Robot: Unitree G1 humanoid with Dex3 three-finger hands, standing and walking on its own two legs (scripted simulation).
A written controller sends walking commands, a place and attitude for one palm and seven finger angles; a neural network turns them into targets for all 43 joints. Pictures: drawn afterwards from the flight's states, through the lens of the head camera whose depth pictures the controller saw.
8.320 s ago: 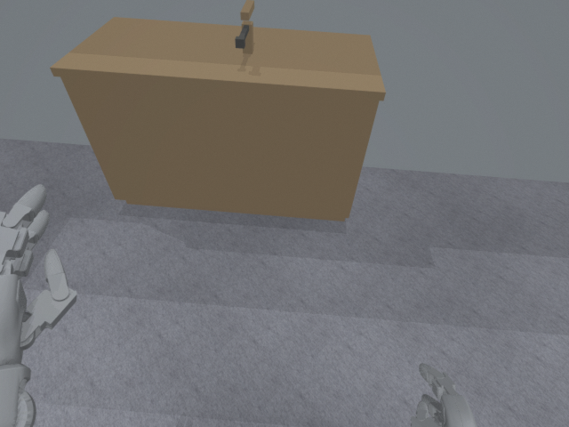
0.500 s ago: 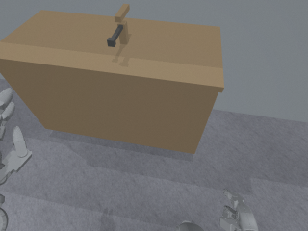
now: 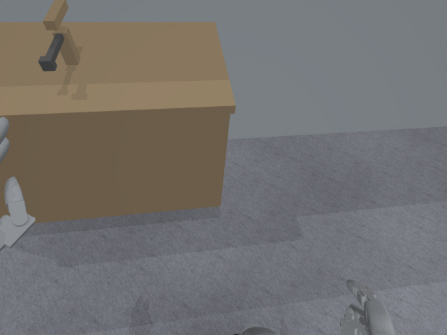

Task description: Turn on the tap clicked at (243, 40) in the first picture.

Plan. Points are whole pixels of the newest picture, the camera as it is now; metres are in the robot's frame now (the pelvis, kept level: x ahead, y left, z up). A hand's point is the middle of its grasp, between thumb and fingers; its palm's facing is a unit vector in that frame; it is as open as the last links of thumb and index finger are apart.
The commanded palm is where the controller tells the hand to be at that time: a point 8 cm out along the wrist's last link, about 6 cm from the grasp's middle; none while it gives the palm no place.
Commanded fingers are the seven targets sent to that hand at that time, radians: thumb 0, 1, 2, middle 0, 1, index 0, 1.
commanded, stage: turn to face it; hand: left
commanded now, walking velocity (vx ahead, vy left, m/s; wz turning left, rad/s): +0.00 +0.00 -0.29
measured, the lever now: (47, 63) +0.69 +0.50 +0.05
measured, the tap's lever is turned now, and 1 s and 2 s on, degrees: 0 0 0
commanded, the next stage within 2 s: take the last steps up to it in 0.12 s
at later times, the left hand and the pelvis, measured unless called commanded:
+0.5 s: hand (110, 222) +0.22 +0.16 +0.18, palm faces +0.24 -0.83 -0.51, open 7.4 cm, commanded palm +0.17 +0.21 +0.19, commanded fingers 0.00 0.90 0.90 -0.20 -0.30 -0.20 -0.30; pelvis -0.02 -0.05 +0.01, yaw -6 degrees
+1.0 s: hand (96, 186) +0.26 +0.19 +0.18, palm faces +0.38 -0.81 -0.45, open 7.4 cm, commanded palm +0.21 +0.23 +0.19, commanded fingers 0.00 0.90 0.90 -0.20 -0.30 -0.20 -0.30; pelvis +0.04 -0.04 +0.01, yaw -2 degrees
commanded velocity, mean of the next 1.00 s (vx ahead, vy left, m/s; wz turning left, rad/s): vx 0.24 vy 0.12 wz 0.00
